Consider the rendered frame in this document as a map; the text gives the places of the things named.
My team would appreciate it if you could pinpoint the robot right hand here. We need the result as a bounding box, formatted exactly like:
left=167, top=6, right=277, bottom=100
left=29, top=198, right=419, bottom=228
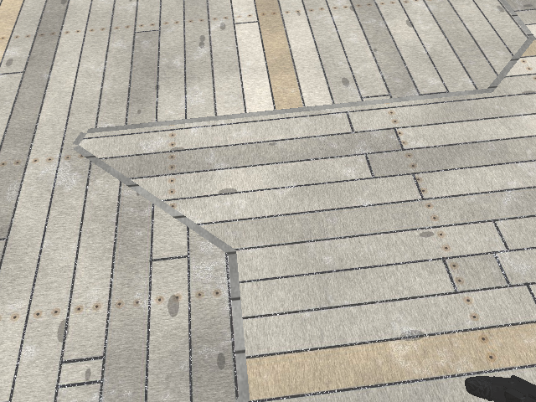
left=465, top=375, right=536, bottom=402

